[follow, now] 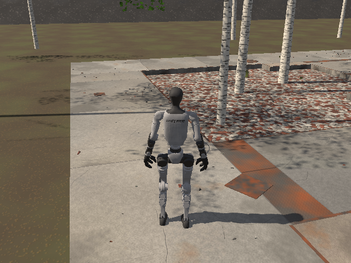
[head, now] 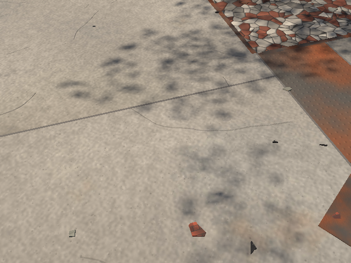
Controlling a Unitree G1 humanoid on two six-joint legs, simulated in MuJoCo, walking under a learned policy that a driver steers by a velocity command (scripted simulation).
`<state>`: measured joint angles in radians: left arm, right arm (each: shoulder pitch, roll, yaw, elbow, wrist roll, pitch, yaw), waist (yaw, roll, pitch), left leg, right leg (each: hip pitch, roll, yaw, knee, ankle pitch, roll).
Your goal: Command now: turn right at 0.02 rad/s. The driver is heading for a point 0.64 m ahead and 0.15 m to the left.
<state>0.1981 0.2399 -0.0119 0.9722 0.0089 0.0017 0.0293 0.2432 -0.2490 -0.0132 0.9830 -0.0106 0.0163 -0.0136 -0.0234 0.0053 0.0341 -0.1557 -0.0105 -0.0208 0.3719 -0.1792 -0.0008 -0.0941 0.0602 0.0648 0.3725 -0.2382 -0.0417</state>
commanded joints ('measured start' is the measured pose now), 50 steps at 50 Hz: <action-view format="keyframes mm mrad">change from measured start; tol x8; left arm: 1 19 117 21 -1 -1 -10 5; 40 264 94 56 166 9 -4 11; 50 63 21 53 43 36 -71 -39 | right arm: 1 11 -90 -14 1 0 -9 -5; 33 74 -9 13 165 -1 -9 -26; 42 -36 4 -3 42 -26 -55 12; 46 240 10 -23 118 -2 -86 13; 48 482 -161 -71 175 -4 -83 6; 50 290 -64 -47 114 -10 -82 10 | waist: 1 8 -9 13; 33 18 -5 11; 40 76 -150 180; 45 -40 -101 132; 48 -133 297 32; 50 -32 49 147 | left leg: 1 33 82 -83 -39 91 22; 33 12 78 -77 -25 22 34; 37 -184 -16 -18 135 -391 69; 41 -354 21 51 368 -265 70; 43 -306 34 57 295 -268 81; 46 188 -13 61 40 -131 88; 47 334 199 -273 -141 -345 128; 48 367 377 -601 -247 -477 206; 50 187 344 -487 -239 -423 205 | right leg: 1 -83 -132 118 -94 102 -26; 32 -86 -119 85 -65 143 -22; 35 -114 -94 104 -84 -243 -55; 38 -126 -201 296 -177 -608 -149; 42 -74 -320 399 -228 -455 -218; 46 -362 -168 164 -3 -246 -126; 47 -498 -42 -3 314 -184 -75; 48 -639 20 -93 563 -304 -55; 50 -660 -92 -27 739 -152 -66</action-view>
